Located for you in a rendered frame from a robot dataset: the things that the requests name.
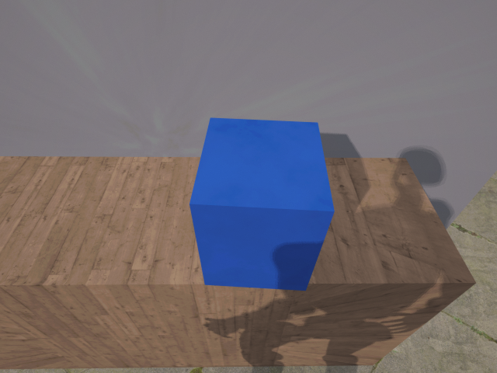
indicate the pedestal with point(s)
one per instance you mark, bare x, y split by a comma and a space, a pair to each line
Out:
99, 268

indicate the carton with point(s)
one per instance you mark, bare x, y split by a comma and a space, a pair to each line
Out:
261, 203

